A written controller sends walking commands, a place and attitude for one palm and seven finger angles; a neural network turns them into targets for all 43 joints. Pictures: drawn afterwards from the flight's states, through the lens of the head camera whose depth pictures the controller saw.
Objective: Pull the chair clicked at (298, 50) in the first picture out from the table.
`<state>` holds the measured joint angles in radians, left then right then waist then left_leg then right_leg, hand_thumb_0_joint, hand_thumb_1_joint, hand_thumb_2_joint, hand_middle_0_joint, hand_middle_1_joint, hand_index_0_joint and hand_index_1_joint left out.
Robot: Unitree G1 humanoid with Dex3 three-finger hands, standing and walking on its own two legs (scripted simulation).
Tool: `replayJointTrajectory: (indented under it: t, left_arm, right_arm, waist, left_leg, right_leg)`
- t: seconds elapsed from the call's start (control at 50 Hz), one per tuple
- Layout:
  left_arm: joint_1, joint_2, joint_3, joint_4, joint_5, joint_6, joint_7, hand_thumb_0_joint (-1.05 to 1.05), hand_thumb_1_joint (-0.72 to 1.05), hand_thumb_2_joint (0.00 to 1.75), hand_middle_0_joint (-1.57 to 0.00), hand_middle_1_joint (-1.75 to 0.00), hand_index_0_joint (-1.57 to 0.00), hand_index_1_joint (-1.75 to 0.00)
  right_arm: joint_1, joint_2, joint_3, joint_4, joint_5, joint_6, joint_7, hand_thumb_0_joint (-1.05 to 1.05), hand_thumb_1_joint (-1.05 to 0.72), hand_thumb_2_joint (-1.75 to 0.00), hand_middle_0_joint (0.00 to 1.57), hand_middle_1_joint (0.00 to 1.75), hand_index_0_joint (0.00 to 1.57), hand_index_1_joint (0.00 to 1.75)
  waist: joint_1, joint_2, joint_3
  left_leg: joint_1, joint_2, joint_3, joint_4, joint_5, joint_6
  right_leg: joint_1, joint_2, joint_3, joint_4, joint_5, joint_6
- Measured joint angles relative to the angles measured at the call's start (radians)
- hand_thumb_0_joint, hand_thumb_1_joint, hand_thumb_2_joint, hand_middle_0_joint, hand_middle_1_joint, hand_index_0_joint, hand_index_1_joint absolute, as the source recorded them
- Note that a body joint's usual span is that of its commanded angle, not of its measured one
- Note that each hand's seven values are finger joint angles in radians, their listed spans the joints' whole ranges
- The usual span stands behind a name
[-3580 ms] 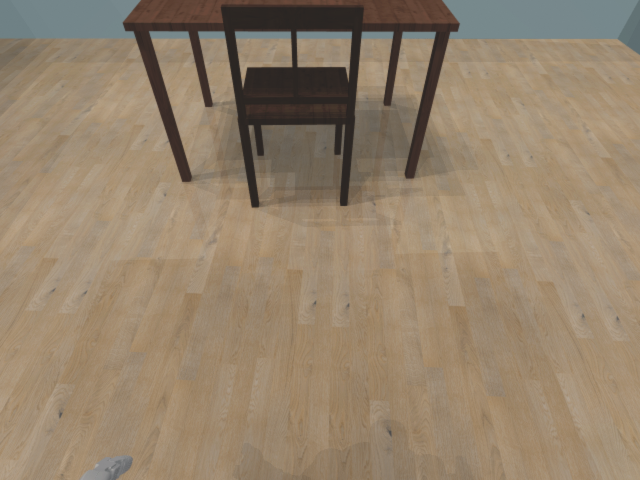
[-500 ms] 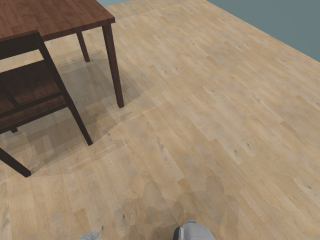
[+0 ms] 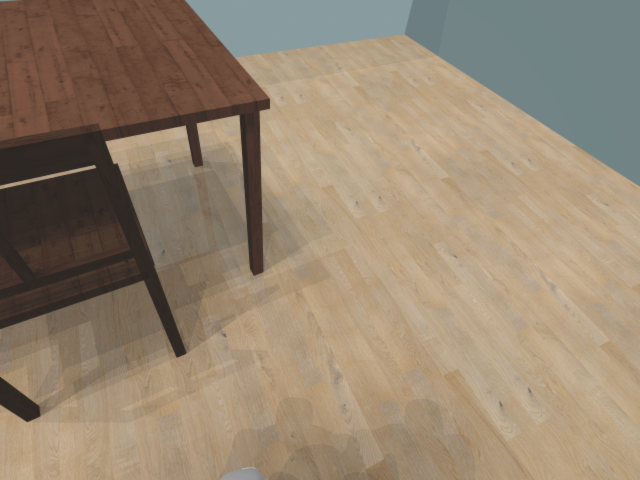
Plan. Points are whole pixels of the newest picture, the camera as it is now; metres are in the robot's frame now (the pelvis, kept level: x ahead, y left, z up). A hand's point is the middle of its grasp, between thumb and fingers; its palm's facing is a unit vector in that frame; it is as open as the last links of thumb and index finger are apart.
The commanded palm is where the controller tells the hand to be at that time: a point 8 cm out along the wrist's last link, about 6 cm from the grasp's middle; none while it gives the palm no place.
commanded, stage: turn to face it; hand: left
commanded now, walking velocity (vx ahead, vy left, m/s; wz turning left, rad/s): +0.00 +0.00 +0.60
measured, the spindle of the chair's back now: out of the picture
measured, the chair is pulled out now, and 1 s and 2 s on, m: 0.00 0.00 0.00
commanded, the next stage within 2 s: take the last steps up to it in 0.84 s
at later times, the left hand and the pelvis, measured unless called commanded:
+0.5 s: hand out of the picture +0.10 +0.19 -0.13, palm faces +0.27 -0.92 -0.28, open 7.3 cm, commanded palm none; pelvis +0.03 -0.04 +0.01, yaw +15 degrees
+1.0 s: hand out of the picture -0.09 +0.13 -0.16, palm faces +0.54 -0.80 -0.24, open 7.4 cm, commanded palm none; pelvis +0.01 -0.04 +0.01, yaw +30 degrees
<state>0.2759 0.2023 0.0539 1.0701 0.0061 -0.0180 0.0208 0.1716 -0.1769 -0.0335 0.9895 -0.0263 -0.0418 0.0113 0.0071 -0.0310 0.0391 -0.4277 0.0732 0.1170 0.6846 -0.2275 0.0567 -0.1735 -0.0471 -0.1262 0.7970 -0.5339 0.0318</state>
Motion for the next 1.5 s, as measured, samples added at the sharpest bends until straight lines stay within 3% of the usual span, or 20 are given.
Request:
replayJointTrajectory:
  t: [0.06, 0.12, 0.28, 0.4, 0.48, 0.5, 0.52, 0.58, 0.64, 0.7, 0.8, 0.9, 0.98, 1.06, 1.16, 1.24, 1.32, 1.42, 1.5]
  left_arm:
    - [-0.024, -0.002, 0.001, -0.012, 0.003, 0.020, 0.001, 0.00, 0.92, 0.90, -0.20, -0.30, -0.20, -0.30]
    - [-0.055, -0.008, 0.007, -0.040, 0.004, 0.030, -0.004, 0.00, 0.91, 0.90, -0.20, -0.30, -0.20, -0.30]
    - [-0.099, 0.003, 0.026, -0.100, 0.008, 0.057, 0.001, 0.00, 0.91, 0.90, -0.20, -0.30, -0.20, -0.30]
    - [-0.133, 0.007, 0.027, -0.133, 0.003, 0.066, 0.005, 0.00, 0.91, 0.90, -0.20, -0.30, -0.20, -0.30]
    - [-0.144, -0.002, 0.019, -0.162, -0.004, 0.057, 0.006, 0.00, 0.91, 0.90, -0.20, -0.30, -0.20, -0.30]
    - [-0.139, -0.003, 0.016, -0.172, -0.004, 0.051, 0.006, 0.00, 0.91, 0.90, -0.20, -0.30, -0.20, -0.30]
    - [-0.134, -0.008, 0.014, -0.178, 0.000, 0.044, 0.008, 0.00, 0.91, 0.90, -0.20, -0.30, -0.20, -0.30]
    - [-0.111, -0.024, -0.003, -0.183, 0.006, 0.047, 0.011, 0.00, 0.91, 0.90, -0.20, -0.30, -0.20, -0.30]
    - [-0.086, -0.031, -0.008, -0.176, 0.004, 0.044, 0.013, 0.00, 0.91, 0.90, -0.20, -0.30, -0.20, -0.30]
    - [-0.074, -0.034, -0.014, -0.170, 0.005, 0.032, 0.011, 0.00, 0.91, 0.90, -0.20, -0.30, -0.20, -0.30]
    - [-0.042, -0.044, -0.025, -0.164, 0.012, 0.017, 0.006, 0.00, 0.91, 0.90, -0.20, -0.30, -0.21, -0.30]
    - [0.000, -0.033, -0.023, -0.132, 0.021, 0.027, 0.002, 0.00, 0.91, 0.90, -0.20, -0.30, -0.21, -0.30]
    - [0.034, -0.002, -0.009, -0.100, 0.013, 0.042, 0.002, 0.00, 0.91, 0.90, -0.20, -0.30, -0.21, -0.30]
    - [0.030, 0.045, 0.005, -0.064, 0.011, 0.073, 0.001, 0.01, 0.91, 0.90, -0.20, -0.30, -0.20, -0.30]
    - [0.022, 0.048, 0.003, -0.037, 0.015, 0.058, -0.024, 0.01, 0.91, 0.90, -0.20, -0.30, -0.20, -0.30]
    - [0.011, 0.031, -0.005, -0.038, 0.016, 0.046, -0.032, 0.01, 0.91, 0.90, -0.20, -0.30, -0.20, -0.30]
    - [-0.019, 0.010, -0.009, -0.042, 0.014, 0.044, -0.038, 0.01, 0.91, 0.90, -0.20, -0.30, -0.20, -0.30]
    - [-0.055, -0.013, -0.009, -0.058, 0.014, 0.012, -0.044, 0.00, 0.91, 0.90, -0.20, -0.30, -0.20, -0.30]
    - [-0.065, -0.041, -0.014, -0.066, 0.010, -0.032, -0.033, 0.00, 0.91, 0.90, -0.20, -0.30, -0.20, -0.30]
  right_arm:
    - [0.004, 0.017, 0.012, -0.003, 0.001, 0.014, -0.008, 0.00, -0.91, -0.90, 0.20, 0.30, 0.19, 0.29]
    - [0.007, 0.016, 0.002, -0.008, 0.006, 0.026, -0.020, -0.01, -0.93, -0.90, 0.20, 0.30, 0.20, 0.29]
    - [0.042, 0.001, -0.012, -0.016, 0.004, 0.058, -0.008, 0.00, -0.92, -0.90, 0.21, 0.30, 0.20, 0.29]
    - [0.064, -0.011, -0.027, -0.024, 0.001, 0.075, -0.004, 0.00, -0.91, -0.90, 0.21, 0.30, 0.20, 0.29]
    - [0.071, -0.031, -0.040, -0.030, 0.000, 0.090, -0.001, 0.00, -0.90, -0.90, 0.21, 0.30, 0.20, 0.29]
    - [0.075, -0.036, -0.044, -0.032, 0.002, 0.096, 0.000, 0.00, -0.90, -0.90, 0.21, 0.30, 0.20, 0.29]
    - [0.073, -0.044, -0.050, -0.033, 0.006, 0.102, 0.001, 0.00, -0.90, -0.90, 0.21, 0.30, 0.20, 0.29]
    - [0.070, -0.066, -0.066, -0.033, 0.002, 0.119, 0.002, 0.00, -0.90, -0.90, 0.20, 0.30, 0.20, 0.29]
    - [0.063, -0.082, -0.070, -0.039, -0.001, 0.121, 0.010, 0.00, -0.90, -0.90, 0.20, 0.30, 0.19, 0.29]
    - [0.056, -0.090, -0.066, -0.043, 0.001, 0.116, 0.011, 0.00, -0.91, -0.90, 0.20, 0.30, 0.19, 0.29]
    - [0.014, -0.096, -0.053, -0.031, 0.005, 0.130, 0.006, 0.00, -0.91, -0.90, 0.20, 0.30, 0.19, 0.29]
    - [-0.056, -0.086, -0.033, -0.038, 0.013, 0.123, 0.004, 0.00, -0.91, -0.90, 0.20, 0.30, 0.19, 0.29]
    - [-0.086, -0.070, -0.012, -0.061, 0.014, 0.090, 0.005, 0.00, -0.91, -0.90, 0.20, 0.30, 0.19, 0.29]
    - [-0.082, -0.026, 0.011, -0.061, 0.004, 0.062, -0.001, 0.00, -0.91, -0.90, 0.20, 0.30, 0.19, 0.29]
    - [-0.014, 0.007, 0.025, -0.034, 0.006, 0.037, -0.017, 0.00, -0.90, -0.90, 0.20, 0.30, 0.20, 0.29]
    - [0.053, 0.007, 0.014, -0.004, 0.010, 0.020, -0.025, -0.01, -0.92, -0.90, 0.21, 0.30, 0.20, 0.30]
    - [0.117, -0.004, 0.007, 0.033, 0.002, 0.017, -0.022, -0.01, -0.92, -0.90, 0.21, 0.30, 0.20, 0.30]
    - [0.188, -0.018, 0.002, 0.089, 0.000, 0.026, -0.020, 0.00, -0.91, -0.90, 0.20, 0.30, 0.20, 0.29]
    - [0.206, -0.024, -0.005, 0.135, 0.008, 0.050, -0.009, 0.00, -0.91, -0.90, 0.20, 0.30, 0.19, 0.29]
  waist:
    - [0.003, -0.001, 0.014]
    - [-0.001, 0.009, 0.029]
    - [-0.028, 0.024, 0.019]
    - [-0.052, 0.045, 0.013]
    - [-0.060, 0.071, 0.009]
    - [-0.058, 0.073, 0.004]
    - [-0.052, 0.082, 0.004]
    - [-0.049, 0.098, 0.001]
    - [-0.049, 0.091, 0.003]
    - [-0.049, 0.077, 0.016]
    - [-0.021, 0.058, 0.040]
    - [0.015, 0.039, 0.059]
    - [0.029, 0.022, 0.051]
    - [0.046, -0.030, 0.046]
    - [0.033, -0.016, 0.011]
    - [0.017, -0.006, -0.012]
    - [-0.007, 0.007, -0.014]
    - [-0.032, 0.036, 0.000]
    - [-0.030, 0.075, 0.016]
  left_leg:
    - [0.028, -0.024, -0.006, -0.044, 0.006, 0.012]
    - [0.058, -0.052, -0.021, -0.126, 0.045, 0.024]
    - [0.082, -0.105, -0.088, -0.227, 0.099, 0.024]
    - [0.068, -0.128, -0.154, -0.223, 0.109, 0.000]
    - [0.044, -0.144, -0.205, -0.201, 0.112, -0.028]
    - [0.033, -0.152, -0.215, -0.185, 0.108, -0.038]
    - [0.012, -0.153, -0.223, -0.140, 0.053, -0.049]
    - [-0.080, -0.159, -0.197, 0.165, -0.148, -0.076]
    - [-0.127, -0.125, -0.155, 0.404, -0.132, -0.097]
    - [-0.114, -0.084, -0.138, 0.463, -0.123, -0.120]
    - [-0.039, -0.043, -0.125, 0.365, -0.175, -0.133]
    - [0.063, -0.043, -0.090, 0.169, -0.219, -0.115]
    - [0.194, -0.051, -0.056, -0.116, -0.086, -0.079]
    - [0.208, -0.070, -0.055, -0.113, -0.126, -0.035]
    - [0.289, -0.074, -0.071, -0.228, -0.077, -0.029]
    - [0.346, -0.089, -0.071, -0.302, -0.057, -0.027]
    - [0.384, -0.094, -0.068, -0.327, -0.067, -0.036]
    - [0.385, -0.072, -0.063, -0.231, -0.158, -0.070]
    - [0.201, -0.044, -0.097, 0.216, -0.253, -0.022]
  right_leg:
    - [-0.137, 0.002, 0.038, 0.269, -0.014, 0.006]
    - [-0.235, -0.014, 0.066, 0.328, 0.063, 0.017]
    - [-0.298, -0.031, 0.117, 0.203, 0.141, 0.040]
    - [-0.244, -0.002, 0.128, 0.074, 0.112, 0.037]
    - [-0.156, 0.027, 0.126, -0.101, 0.138, 0.022]
    - [-0.115, 0.027, 0.121, -0.190, 0.171, 0.014]
    - [-0.098, 0.029, 0.108, -0.232, 0.221, -0.022]
    - [-0.076, 0.012, 0.066, -0.242, 0.226, -0.051]
    - [-0.041, -0.011, 0.035, -0.291, 0.239, -0.051]
    - [-0.020, -0.033, -0.001, -0.312, 0.245, -0.054]
    - [-0.018, -0.064, -0.049, -0.300, 0.235, -0.052]
    - [-0.042, -0.084, -0.077, -0.266, 0.223, -0.037]
    - [-0.080, -0.096, -0.104, -0.187, 0.188, -0.009]
    - [-0.186, -0.071, 0.007, 0.098, 0.013, 0.008]
    - [-0.265, -0.050, 0.063, 0.260, 0.128, 0.005]
    - [-0.278, -0.059, 0.079, 0.199, 0.184, 0.007]
    - [-0.254, -0.061, 0.066, 0.040, 0.191, 0.005]
    - [-0.160, -0.026, 0.033, -0.200, 0.266, -0.020]
    - [-0.115, 0.004, -0.012, -0.192, 0.250, -0.081]
